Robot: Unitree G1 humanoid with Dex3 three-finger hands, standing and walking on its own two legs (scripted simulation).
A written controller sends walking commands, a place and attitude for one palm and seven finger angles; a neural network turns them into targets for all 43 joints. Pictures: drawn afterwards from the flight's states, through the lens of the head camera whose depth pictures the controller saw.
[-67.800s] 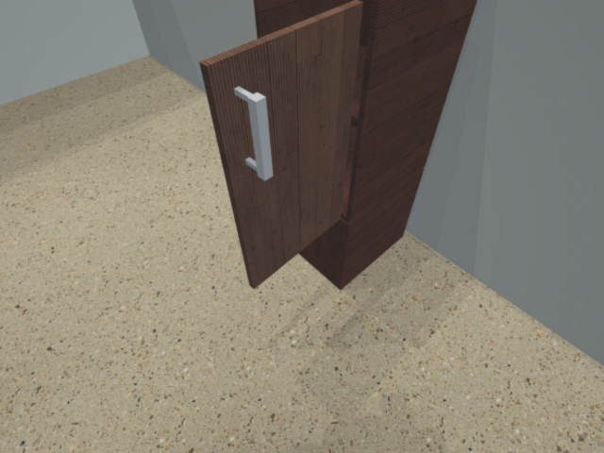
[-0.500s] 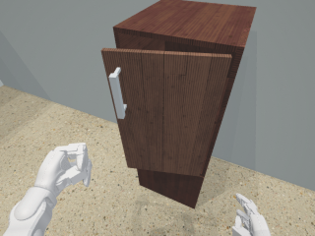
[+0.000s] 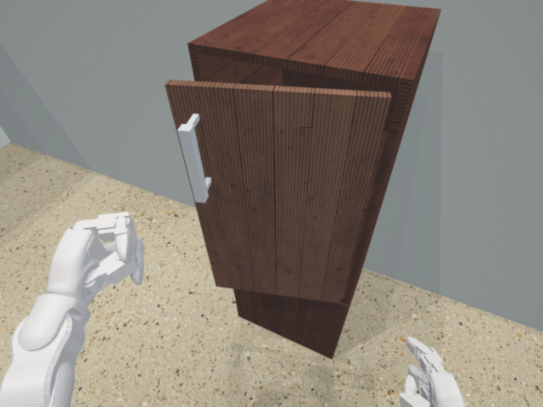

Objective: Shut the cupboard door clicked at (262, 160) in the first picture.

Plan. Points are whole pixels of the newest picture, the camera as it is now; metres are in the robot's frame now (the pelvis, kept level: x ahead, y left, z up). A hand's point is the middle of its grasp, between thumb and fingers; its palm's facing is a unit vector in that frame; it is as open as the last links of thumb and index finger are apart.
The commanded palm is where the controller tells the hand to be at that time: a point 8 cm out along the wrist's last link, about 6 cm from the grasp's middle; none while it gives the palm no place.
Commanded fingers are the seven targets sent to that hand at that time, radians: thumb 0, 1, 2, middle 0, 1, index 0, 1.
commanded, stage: bring the fist close to the handle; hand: left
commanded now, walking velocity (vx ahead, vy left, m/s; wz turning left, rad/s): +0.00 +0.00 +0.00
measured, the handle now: (198, 159) +0.48 +0.18 +0.13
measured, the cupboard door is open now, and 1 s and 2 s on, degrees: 16 16 5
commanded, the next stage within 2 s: push the door shut along its arc in 1.16 s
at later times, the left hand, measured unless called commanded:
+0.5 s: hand (179, 225) +0.33 +0.17 +0.12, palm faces -0.07 -1.00 -0.05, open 3.1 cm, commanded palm +0.32 +0.22 +0.14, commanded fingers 0.00 0.90 0.90 -1.30 -1.50 -1.30 -1.50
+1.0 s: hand (202, 191) +0.39 +0.15 +0.13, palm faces -0.05 -1.00 -0.03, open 3.1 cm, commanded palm +0.37 +0.20 +0.14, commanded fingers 0.00 0.90 0.90 -1.30 -1.50 -1.30 -1.50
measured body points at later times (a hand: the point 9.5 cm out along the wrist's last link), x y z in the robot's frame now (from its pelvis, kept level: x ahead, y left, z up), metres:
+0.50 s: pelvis +0.01 +0.01 +0.00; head +0.01 -0.01 +0.45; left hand +0.33 +0.23 +0.13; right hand +0.18 -0.23 -0.08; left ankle +0.03 +0.11 -0.73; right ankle -0.01 -0.08 -0.73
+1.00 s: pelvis +0.02 +0.01 +0.00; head +0.02 -0.01 +0.45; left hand +0.39 +0.20 +0.14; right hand +0.14 -0.24 -0.10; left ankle +0.03 +0.11 -0.73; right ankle -0.01 -0.08 -0.73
